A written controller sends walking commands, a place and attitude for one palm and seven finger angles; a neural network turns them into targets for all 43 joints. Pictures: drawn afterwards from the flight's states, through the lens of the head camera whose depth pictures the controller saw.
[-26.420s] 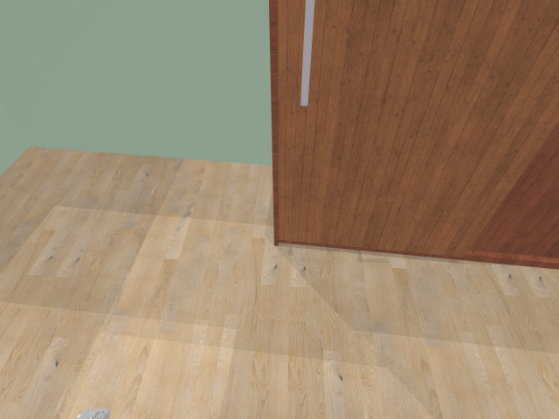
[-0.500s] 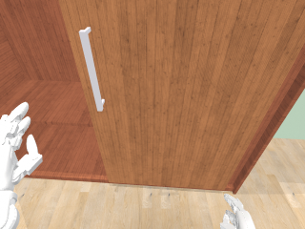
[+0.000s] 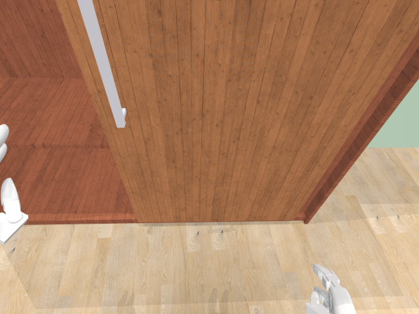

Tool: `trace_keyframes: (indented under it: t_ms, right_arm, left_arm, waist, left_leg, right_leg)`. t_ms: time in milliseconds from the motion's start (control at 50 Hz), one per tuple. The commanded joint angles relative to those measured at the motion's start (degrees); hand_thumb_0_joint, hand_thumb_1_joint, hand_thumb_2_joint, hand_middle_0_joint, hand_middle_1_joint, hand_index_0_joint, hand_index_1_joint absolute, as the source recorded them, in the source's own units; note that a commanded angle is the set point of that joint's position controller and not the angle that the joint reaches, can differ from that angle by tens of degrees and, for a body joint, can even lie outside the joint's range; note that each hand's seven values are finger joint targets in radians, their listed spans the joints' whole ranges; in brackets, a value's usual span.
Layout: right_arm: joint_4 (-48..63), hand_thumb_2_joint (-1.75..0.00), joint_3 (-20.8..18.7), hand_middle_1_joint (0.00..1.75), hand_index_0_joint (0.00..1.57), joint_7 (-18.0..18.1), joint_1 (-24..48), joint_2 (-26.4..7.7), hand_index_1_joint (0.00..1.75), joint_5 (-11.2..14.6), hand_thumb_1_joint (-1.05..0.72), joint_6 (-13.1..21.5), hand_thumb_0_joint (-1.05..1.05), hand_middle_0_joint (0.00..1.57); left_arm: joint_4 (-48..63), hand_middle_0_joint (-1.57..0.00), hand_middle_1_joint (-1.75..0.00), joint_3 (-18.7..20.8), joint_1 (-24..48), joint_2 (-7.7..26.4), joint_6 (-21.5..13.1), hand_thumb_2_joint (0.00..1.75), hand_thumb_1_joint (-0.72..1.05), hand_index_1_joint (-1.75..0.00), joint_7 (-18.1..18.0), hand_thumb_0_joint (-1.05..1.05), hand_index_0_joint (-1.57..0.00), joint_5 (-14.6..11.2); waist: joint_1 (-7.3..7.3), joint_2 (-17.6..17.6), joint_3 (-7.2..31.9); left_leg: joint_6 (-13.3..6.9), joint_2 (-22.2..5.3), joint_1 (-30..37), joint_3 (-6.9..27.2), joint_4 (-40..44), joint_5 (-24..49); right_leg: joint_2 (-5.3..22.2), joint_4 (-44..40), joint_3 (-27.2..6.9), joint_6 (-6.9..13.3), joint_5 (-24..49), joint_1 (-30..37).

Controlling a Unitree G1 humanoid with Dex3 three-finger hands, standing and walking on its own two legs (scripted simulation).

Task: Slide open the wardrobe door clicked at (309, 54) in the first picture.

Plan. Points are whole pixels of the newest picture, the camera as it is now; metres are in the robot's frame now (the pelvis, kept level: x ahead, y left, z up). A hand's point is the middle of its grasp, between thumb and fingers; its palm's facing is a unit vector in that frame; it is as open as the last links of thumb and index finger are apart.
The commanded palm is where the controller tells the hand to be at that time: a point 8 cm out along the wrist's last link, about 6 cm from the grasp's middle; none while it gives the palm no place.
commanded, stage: step back with the hand held close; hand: left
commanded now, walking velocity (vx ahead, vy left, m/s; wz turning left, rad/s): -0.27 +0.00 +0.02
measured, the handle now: (108, 68) +0.59 +0.28 +0.15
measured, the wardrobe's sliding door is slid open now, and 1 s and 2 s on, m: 0.70 0.70 0.70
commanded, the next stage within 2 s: stop stepping back and stand still in 1.24 s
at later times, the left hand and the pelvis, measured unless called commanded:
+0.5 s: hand out of the picture +0.14 +0.30 +0.18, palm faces +0.48 -0.75 -0.46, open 7.4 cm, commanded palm +0.07 +0.32 +0.18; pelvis -0.05 +0.02 +0.00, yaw +4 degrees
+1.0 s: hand out of the picture +0.09 +0.28 +0.17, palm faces +0.40 -0.80 -0.44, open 7.4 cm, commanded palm +0.02 +0.31 +0.18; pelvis -0.11 +0.01 +0.00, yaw +1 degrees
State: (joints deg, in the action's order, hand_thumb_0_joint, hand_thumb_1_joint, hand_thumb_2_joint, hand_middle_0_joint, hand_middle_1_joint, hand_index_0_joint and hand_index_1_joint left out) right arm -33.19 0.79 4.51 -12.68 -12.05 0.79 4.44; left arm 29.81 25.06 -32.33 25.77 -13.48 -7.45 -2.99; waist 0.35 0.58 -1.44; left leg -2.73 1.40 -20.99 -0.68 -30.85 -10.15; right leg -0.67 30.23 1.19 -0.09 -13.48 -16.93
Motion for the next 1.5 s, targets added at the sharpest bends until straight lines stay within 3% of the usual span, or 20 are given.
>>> trace_keyframes:
  t_ms: [0, 140, 240, 320, 360, 420, 580, 700, 760, 860, 940, 1000, 1080, 1120, 1160, 1220, 1340, 1400, 1440, 1480]
  right_arm:
    - [9.4, -0.90, -3.1, 0.30, 0.20, 1.0, 5.5, -8.5, 0.30, -0.2, -0.90, 4.3, 0.00, 0.20]
    - [9.2, -0.90, -3.6, 0.30, 0.20, 0.6, 4.8, -7.9, 0.30, -0.5, -0.90, 5.1, 0.00, 0.20]
    - [6.2, -0.90, -3.5, 0.30, 0.20, -0.1, 3.7, -6.5, 0.30, -0.8, -0.90, 4.4, 0.00, 0.20]
    - [7.6, -0.90, -3.2, 0.30, 0.20, 0.8, 6.4, -7.8, 0.30, -0.4, -0.90, 4.1, 0.00, 0.20]
    - [8.6, -0.90, -3.8, 0.30, 0.20, 1.2, 7.7, -8.6, 0.30, -0.5, -0.90, 5.5, 0.00, 0.20]
    - [7.7, -0.90, -4.3, 0.30, 0.20, 0.1, 5.4, -7.2, 0.30, -1.6, -0.90, 6.1, 0.00, 0.20]
    - [5.9, -0.90, -3.7, 0.30, 0.20, -0.8, 6.2, -7.2, 0.30, -1.7, -0.90, 5.7, 0.00, 0.20]
    - [7.0, -0.90, -3.8, 0.30, 0.20, 0.0, 7.7, -5.7, 0.30, 0.3, -0.90, 2.7, 0.00, 0.20]
    - [7.3, -0.90, -2.9, 0.30, 0.20, 0.9, 9.2, -5.4, 0.30, -0.2, -0.90, 1.8, 0.00, 0.20]
    - [7.7, -0.90, -2.6, 0.30, 0.20, 1.9, 9.7, -6.9, 0.30, -0.3, -0.90, 1.8, 0.00, 0.20]
    - [7.5, -0.90, -4.0, 0.30, 0.20, 1.3, 7.7, -8.3, 0.30, -1.6, -0.90, 2.2, 0.00, 0.20]
    - [8.0, -0.90, -4.3, 0.30, 0.20, 0.0, 5.8, -6.8, 0.30, -0.8, -0.90, 3.1, 0.00, 0.20]
    - [4.3, -0.90, -4.3, 0.30, 0.20, 0.0, 3.8, -5.8, 0.30, -1.2, -0.90, 4.0, 0.00, 0.20]
    - [4.2, -0.90, -2.8, 0.30, 0.20, 0.6, 5.8, -5.1, 0.30, -1.5, -0.90, 3.6, 0.00, 0.20]
    - [5.1, -0.90, -3.3, 0.30, 0.20, 2.0, 8.0, -7.9, 0.30, -0.9, -0.90, 4.0, 0.00, 0.20]
    - [4.6, -0.90, -4.7, 0.30, 0.20, 1.1, 5.0, -7.9, 0.30, -2.5, -0.90, 5.9, 0.00, 0.20]
    - [6.3, -0.90, -3.9, 0.30, 0.20, -0.7, 5.6, -7.0, 0.30, -1.9, -0.90, 5.8, 0.00, 0.20]
    - [7.3, -0.90, -3.6, 0.30, 0.20, -0.7, 5.4, -6.5, 0.30, -1.8, -0.90, 3.8, 0.00, 0.20]
    - [5.5, -0.90, -3.3, 0.30, 0.20, -0.4, 5.1, -5.7, 0.30, -2.0, -0.90, 3.0, 0.00, 0.20]
    - [4.5, -0.90, -3.3, 0.30, 0.20, -0.1, 4.3, -5.9, 0.30, -0.9, -0.90, 3.0, 0.00, 0.20]
  left_arm:
    - [10.4, -0.20, -0.30, 7.0, 2.2, 7.7, -4.4, 0.90, 0.90, -0.30, -1.4, 0.00, -0.20, 0.3]
    - [9.9, -0.20, -0.30, 7.0, 4.4, 7.9, -5.3, 0.90, 0.90, -0.30, -0.8, 0.00, -0.20, 1.6]
    - [11.8, -0.20, -0.30, 4.9, 8.2, 8.1, -5.3, 0.90, 0.90, -0.30, -2.1, 0.00, -0.20, 0.9]
    - [15.0, -0.20, -0.30, 6.6, 7.9, 9.8, -4.9, 0.90, 0.90, -0.30, -2.3, 0.00, -0.20, 0.6]
    - [15.0, -0.20, -0.30, 9.0, 6.8, 10.8, -6.3, 0.90, 0.90, -0.30, -1.5, 0.00, -0.20, 1.2]
    - [14.6, -0.20, -0.30, 8.0, 5.5, 8.4, -6.1, 0.90, 0.90, -0.30, -1.0, 0.00, -0.20, 1.2]
    - [14.5, -0.20, -0.30, 5.6, 3.9, 8.9, -4.3, 0.90, 0.90, -0.30, -0.3, 0.00, -0.20, -1.1]
    - [13.3, -0.20, -0.30, 7.3, 2.8, 11.4, -3.6, 0.90, 0.90, -0.30, -0.1, 0.00, -0.20, -2.6]
    - [12.6, -0.20, -0.30, 10.2, 0.0, 14.6, -2.8, 0.90, 0.90, -0.30, -0.8, 0.00, -0.20, -2.4]
    - [9.4, -0.20, -0.30, 7.7, 3.2, 13.1, -3.8, 0.90, 0.90, -0.30, -0.6, 0.00, -0.20, -2.2]
    - [9.7, -0.20, -0.30, 7.9, 4.5, 11.4, -4.5, 0.90, 0.90, -0.30, -0.3, 0.00, -0.20, -1.8]
    - [14.5, -0.20, -0.30, 6.8, 1.9, 11.3, -5.0, 0.90, 0.90, -0.30, 0.0, 0.00, -0.20, -2.2]
    - [14.5, -0.20, -0.30, 5.9, 1.5, 11.2, -3.9, 0.90, 0.90, -0.30, -1.7, 0.00, -0.20, -0.9]
    - [12.7, -0.20, -0.30, 5.4, 5.7, 10.8, -3.6, 0.90, 0.90, -0.30, -1.8, 0.00, -0.20, 0.2]
    - [13.2, -0.20, -0.30, 7.0, 9.6, 12.8, -3.8, 0.90, 0.90, -0.30, -1.6, 0.00, -0.20, 0.5]
    - [10.3, -0.20, -0.30, 7.8, 5.6, 10.7, -5.0, 0.90, 0.90, -0.30, -0.5, 0.00, -0.20, -0.4]
    - [15.8, -0.20, -0.30, 5.2, 0.5, 8.4, -2.2, 0.90, 0.90, -0.30, -0.6, 0.00, -0.20, -1.6]
    - [13.9, -0.20, -0.30, 6.9, -2.1, 10.4, -0.7, 0.90, 0.90, -0.30, -0.5, 0.00, -0.20, -1.7]
    - [13.1, -0.20, -0.30, 8.4, 1.2, 12.2, -0.5, 0.90, 0.90, -0.30, -1.5, 0.00, -0.20, -2.1]
    - [9.6, -0.20, -0.30, 5.3, 2.6, 8.0, 1.2, 0.90, 0.90, -0.30, -2.0, 0.00, -0.20, -0.9]
  waist:
    - [-0.98, -9.0, 5.9]
    - [-1.10, -4.9, 4.6]
    - [0.07, 6.8, 5.8]
    - [-0.78, -5.9, 4.4]
    - [-1.45, -19.8, 6.4]
    - [-1.56, -11.0, 7.3]
    - [-1.76, -12.9, 13.2]
    - [-0.43, 6.4, 16.0]
    - [-0.24, 1.8, 9.7]
    - [0.05, -5.9, 0.4]
    - [-1.52, -16.1, 4.6]
    - [-1.42, -9.2, 12.2]
    - [0.34, 7.0, 6.2]
    - [0.92, 1.0, -0.2]
    - [-0.78, -11.2, 1.6]
    - [-1.45, -16.9, 12.2]
    - [-1.68, -14.1, 13.2]
    - [-0.90, -5.7, 9.1]
    - [-0.99, 8.3, 7.3]
    - [0.07, 5.9, 4.3]
  left_leg:
    - [-2.6, -10.5, -12.6, 13.5, 16.2, -20.6]
    - [-2.0, -7.7, -15.7, 11.2, 12.1, -26.2]
    - [2.2, -1.6, 3.7, 3.7, -14.0, -10.0]
    - [0.1, -7.1, 0.1, 10.4, 7.3, -4.0]
    - [-3.9, -17.1, -14.4, 22.6, 23.2, -26.3]
    - [-6.2, -17.6, -5.0, 20.2, 17.8, -12.3]
    - [0.3, -13.3, 10.6, 11.6, 14.8, 7.9]
    - [3.7, -4.6, 19.0, -0.8, -2.0, 5.2]
    - [3.8, -3.9, 13.6, 0.9, -4.3, 1.3]
    - [2.4, -7.8, 7.5, 8.3, 8.0, -7.6]
    - [2.3, -13.7, -12.0, 16.4, 27.0, -26.5]
    - [4.2, -7.2, 3.6, 5.6, 12.7, -11.6]
    - [5.5, -0.3, 14.6, 1.5, -19.5, -8.1]
    - [4.3, -2.8, 4.8, 3.8, -4.6, -5.4]
    - [1.4, -11.0, 3.1, 13.6, 13.8, 16.4]
    - [-3.7, -20.6, -1.2, 23.6, 23.5, -10.7]
    - [-0.1, -13.2, 2.4, 11.0, 23.2, -12.9]
    - [4.7, -4.5, 1.6, 3.0, 10.7, -15.5]
    - [5.7, -0.4, 7.8, 1.8, -16.7, -8.1]
    - [4.0, -2.6, -1.3, 5.1, -20.8, -9.8]
  right_leg:
    - [1.3, 2.1, -2.9, -0.1, -1.2, 13.1]
    - [1.9, -2.0, -6.1, 1.2, -7.3, 11.8]
    - [16.3, -14.1, -17.2, 8.2, -8.7, -9.8]
    - [4.1, -2.1, -5.6, 1.4, -1.5, -4.0]
    - [-3.5, 16.1, -1.2, -1.0, -8.3, 9.7]
    - [-2.4, 18.5, -3.3, -0.1, -12.4, 2.7]
    - [-3.0, -8.9, 0.2, 1.1, -5.2, 6.9]
    - [8.7, -11.6, -5.5, 2.1, 13.2, -4.2]
    - [10.9, -11.5, -6.7, 3.0, 10.1, -8.8]
    - [2.5, -10.5, -2.7, 1.1, -10.5, -10.7]
    - [-5.4, 1.4, -0.1, 2.9, -13.4, 13.3]
    - [-0.4, -8.8, -3.0, 4.2, -11.7, 5.2]
    - [16.7, -19.0, -14.0, 10.3, -12.5, -21.2]
    - [11.6, -10.1, -8.5, 5.9, 7.0, -11.2]
    - [-1.4, 2.9, -0.8, -0.5, 3.9, -2.8]
    - [-4.5, 20.2, -5.1, 0.5, -17.6, 5.5]
    - [-4.8, 0.4, 1.0, 1.7, -12.2, 10.2]
    - [1.2, -16.6, -3.0, 4.6, -12.4, 8.4]
    - [19.0, -23.8, -19.1, 12.3, -19.6, -10.3]
    - [18.0, -16.5, -16.0, 12.4, -10.9, -4.4]
